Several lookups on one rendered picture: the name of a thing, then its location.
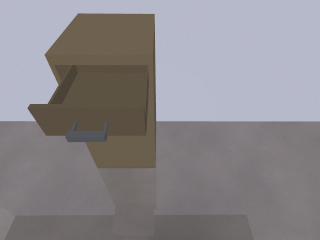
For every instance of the handle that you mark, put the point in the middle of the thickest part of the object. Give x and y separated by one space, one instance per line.
87 136

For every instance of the cabinet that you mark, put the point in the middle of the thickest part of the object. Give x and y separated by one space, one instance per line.
113 39

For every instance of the drawer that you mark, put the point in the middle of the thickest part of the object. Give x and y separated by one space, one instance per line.
94 94

